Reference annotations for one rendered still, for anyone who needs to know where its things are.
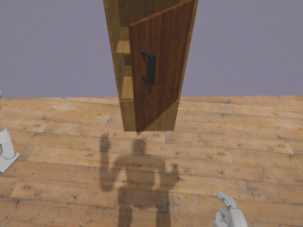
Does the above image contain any handle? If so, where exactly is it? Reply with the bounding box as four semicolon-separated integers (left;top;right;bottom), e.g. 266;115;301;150
141;51;156;86

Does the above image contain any cupboard door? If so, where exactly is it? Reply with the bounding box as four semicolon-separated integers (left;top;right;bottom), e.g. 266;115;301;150
128;0;195;132

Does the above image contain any left robot hand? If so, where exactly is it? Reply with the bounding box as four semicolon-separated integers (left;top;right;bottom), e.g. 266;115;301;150
0;90;20;175

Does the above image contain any right robot hand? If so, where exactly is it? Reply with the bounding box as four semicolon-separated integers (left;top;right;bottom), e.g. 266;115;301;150
212;191;248;227

